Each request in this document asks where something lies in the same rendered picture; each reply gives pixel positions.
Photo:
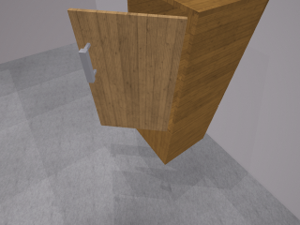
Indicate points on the cupboard door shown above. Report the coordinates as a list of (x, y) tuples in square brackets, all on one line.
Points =
[(137, 57)]

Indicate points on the handle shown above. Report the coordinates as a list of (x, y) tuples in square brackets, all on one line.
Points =
[(87, 64)]

